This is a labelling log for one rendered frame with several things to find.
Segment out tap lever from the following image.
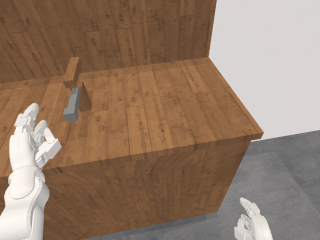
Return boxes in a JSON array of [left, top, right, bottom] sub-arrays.
[[63, 87, 81, 122]]

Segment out robot right hand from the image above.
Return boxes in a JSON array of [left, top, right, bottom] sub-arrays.
[[234, 197, 273, 240]]

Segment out left robot forearm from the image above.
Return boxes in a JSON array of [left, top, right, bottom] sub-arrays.
[[0, 166, 50, 240]]

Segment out counter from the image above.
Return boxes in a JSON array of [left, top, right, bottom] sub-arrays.
[[0, 0, 264, 240]]

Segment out robot left hand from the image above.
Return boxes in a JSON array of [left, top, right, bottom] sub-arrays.
[[9, 103, 62, 172]]

